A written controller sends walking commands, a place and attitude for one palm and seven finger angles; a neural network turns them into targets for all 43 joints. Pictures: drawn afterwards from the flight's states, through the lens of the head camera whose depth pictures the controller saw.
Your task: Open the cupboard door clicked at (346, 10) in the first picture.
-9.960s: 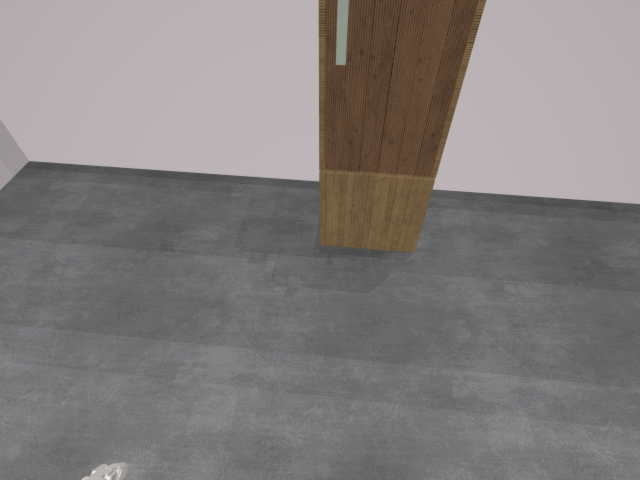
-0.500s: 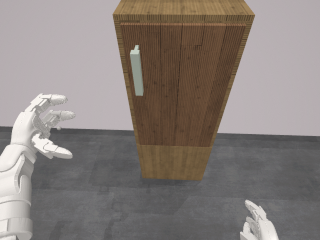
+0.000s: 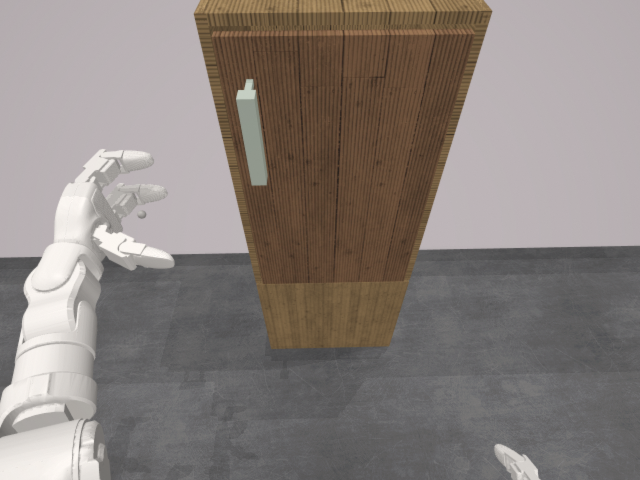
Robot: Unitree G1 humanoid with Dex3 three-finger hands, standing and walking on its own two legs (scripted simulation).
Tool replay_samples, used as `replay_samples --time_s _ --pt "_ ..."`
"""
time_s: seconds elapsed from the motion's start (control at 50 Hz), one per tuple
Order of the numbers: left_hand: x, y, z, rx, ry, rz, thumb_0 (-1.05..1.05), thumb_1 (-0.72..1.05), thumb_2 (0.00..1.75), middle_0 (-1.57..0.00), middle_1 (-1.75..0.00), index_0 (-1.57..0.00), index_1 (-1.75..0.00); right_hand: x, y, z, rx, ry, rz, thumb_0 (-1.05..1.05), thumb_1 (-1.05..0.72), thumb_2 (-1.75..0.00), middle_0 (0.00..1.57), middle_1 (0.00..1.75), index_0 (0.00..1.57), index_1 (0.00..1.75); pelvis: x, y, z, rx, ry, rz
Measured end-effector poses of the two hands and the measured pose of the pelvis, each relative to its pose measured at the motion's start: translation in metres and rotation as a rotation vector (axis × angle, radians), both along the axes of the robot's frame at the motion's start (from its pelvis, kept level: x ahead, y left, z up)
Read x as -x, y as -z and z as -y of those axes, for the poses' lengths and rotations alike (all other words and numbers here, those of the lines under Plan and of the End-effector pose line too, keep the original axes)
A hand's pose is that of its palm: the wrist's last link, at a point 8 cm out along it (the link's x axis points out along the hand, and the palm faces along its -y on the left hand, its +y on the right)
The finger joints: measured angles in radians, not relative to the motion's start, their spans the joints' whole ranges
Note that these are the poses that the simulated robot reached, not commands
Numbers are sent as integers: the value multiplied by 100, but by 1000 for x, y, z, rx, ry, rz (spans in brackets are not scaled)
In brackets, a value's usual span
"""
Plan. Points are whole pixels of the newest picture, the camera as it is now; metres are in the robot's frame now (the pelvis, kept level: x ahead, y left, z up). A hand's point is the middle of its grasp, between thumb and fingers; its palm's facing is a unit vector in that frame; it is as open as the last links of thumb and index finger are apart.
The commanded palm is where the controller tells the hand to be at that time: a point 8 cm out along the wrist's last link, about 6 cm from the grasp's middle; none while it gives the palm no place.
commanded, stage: move the hooked fingers beside the handle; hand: left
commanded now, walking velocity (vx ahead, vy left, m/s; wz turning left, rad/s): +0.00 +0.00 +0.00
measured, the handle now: (254, 133) +0.58 +0.13 +0.12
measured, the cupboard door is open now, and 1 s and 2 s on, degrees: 0 0 0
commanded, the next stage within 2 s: slide the fingers in behind the handle in 1.68 s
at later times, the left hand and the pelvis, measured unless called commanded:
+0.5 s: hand (183, 175) +0.46 +0.21 +0.14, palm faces +0.05 -1.00 +0.01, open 14.0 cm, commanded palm +0.44 +0.25 +0.13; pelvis +0.00 +0.00 -0.01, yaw -1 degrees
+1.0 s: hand (215, 143) +0.54 +0.18 +0.13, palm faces +0.06 -1.00 +0.00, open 14.0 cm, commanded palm +0.50 +0.23 +0.12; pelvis +0.01 +0.00 -0.02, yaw -2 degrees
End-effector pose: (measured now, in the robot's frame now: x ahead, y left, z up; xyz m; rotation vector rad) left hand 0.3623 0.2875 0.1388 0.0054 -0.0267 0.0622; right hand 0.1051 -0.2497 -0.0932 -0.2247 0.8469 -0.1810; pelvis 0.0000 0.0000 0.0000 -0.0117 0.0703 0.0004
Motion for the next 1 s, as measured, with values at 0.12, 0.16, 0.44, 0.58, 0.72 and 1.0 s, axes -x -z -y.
replay_samples --time_s 0.12,0.16,0.44,0.58,0.72,1.0 --pt "-18 3 5 11 5 -24 -1 -50 30 -30 -120 -30 -120 10 4 2 6 15 -41 1 -91 -90 20 30 21 30 0 1 -1 1 -1 -15" --pt "-25 4 7 11 4 -27 -1 -50 30 -30 -120 -30 -120 13 5 3 9 20 -53 1 -91 -90 20 30 21 30 1 2 -1 2 -1 -21" --pt "-70 3 25 11 13 -19 -1 -50 30 -30 -120 -30 -120 51 15 11 14 72 -187 1 -91 -90 20 30 21 30 0 7 -2 5 8 -71" --pt "-88 3 34 11 12 -17 -1 -50 30 -30 -120 -30 -120 75 20 13 8 108 -264 1 -91 -90 20 30 21 30 -1 9 -1 5 15 -95" --pt "-111 6 42 1 5 -41 -1 -50 30 -30 -120 -30 -120 97 23 15 13 137 -336 1 -91 -90 20 30 21 30 -1 12 1 9 14 -130" --pt "-157 7 55 3 -1 -41 -1 -50 30 -30 -120 -30 -120 136 21 16 16 201 -466 1 -91 -90 20 30 21 30 -8 17 2 10 36 -204"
